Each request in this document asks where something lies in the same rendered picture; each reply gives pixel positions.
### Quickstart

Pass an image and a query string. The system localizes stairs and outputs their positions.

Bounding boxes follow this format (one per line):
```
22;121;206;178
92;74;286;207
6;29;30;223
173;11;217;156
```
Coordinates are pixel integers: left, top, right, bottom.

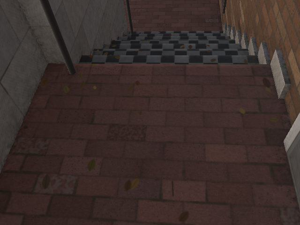
79;30;260;65

